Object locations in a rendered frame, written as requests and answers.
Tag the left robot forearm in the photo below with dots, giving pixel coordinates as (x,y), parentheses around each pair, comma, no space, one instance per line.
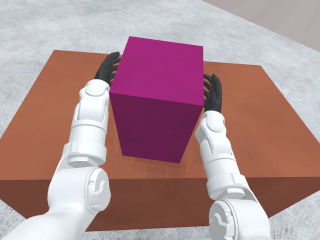
(86,145)

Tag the robot left upper arm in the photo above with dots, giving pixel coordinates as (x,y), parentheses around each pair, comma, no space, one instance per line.
(75,197)

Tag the pedestal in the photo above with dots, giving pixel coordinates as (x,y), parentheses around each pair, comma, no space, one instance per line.
(273,148)

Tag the carton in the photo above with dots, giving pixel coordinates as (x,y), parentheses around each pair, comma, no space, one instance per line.
(157,96)

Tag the right robot hand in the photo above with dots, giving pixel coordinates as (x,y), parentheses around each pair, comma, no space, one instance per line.
(213,101)

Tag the left robot hand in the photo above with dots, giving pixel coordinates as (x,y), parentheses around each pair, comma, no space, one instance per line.
(104,73)

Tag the right robot forearm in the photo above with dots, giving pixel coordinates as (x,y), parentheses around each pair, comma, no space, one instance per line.
(223,175)

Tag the robot right upper arm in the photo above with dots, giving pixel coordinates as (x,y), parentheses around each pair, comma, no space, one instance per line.
(238,219)

